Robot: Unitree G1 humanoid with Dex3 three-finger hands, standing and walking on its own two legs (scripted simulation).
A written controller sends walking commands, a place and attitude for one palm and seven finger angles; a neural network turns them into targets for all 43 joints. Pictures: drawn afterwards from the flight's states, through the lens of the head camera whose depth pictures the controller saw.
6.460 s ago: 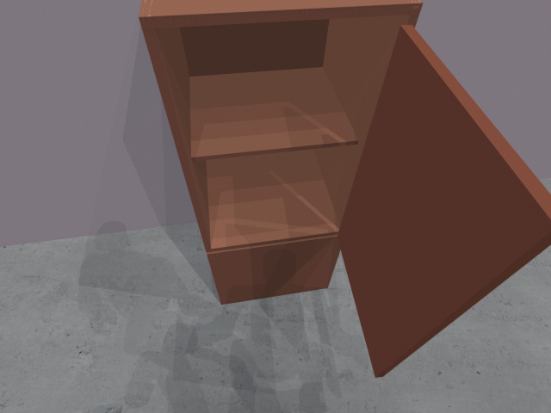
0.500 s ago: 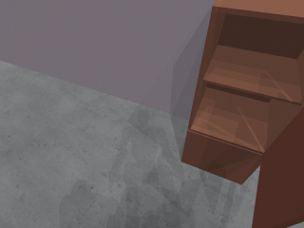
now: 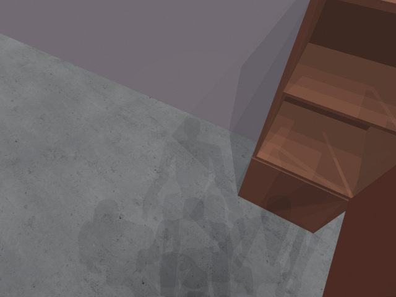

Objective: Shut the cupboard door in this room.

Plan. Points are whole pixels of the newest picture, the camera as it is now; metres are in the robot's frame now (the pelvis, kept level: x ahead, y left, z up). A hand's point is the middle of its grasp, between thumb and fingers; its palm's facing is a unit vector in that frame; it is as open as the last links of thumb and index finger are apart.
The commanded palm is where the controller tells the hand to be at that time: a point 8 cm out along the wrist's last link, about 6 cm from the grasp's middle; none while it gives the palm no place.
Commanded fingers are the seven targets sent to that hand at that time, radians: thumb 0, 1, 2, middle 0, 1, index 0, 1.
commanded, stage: turn or walk to find it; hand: left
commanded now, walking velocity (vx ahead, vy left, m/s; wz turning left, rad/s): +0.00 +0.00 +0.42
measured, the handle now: out of the picture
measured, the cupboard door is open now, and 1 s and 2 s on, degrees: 87 87 87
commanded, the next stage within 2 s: stand and wait in 0.36 s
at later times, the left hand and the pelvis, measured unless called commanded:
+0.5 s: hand out of the picture -0.01 +0.13 -0.14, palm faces +0.24 -0.92 -0.30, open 7.4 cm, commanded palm none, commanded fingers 0.00 0.90 0.90 -0.20 -0.30 -0.20 -0.30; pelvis -0.01 -0.07 +0.01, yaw +13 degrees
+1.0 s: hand out of the picture -0.04 +0.11 -0.17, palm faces +0.27 -0.94 -0.20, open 7.4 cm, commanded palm none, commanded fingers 0.00 0.90 0.90 -0.20 -0.30 -0.20 -0.30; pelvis +0.00 -0.06 +0.00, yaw +13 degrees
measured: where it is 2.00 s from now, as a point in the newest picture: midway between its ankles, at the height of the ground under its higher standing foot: outside the picture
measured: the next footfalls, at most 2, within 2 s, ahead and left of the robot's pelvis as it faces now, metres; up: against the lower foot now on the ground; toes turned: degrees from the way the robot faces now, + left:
right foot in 0.18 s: +0.04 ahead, -0.16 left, +0.00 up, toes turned +9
left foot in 0.66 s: -0.03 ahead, +0.07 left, +0.00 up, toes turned +18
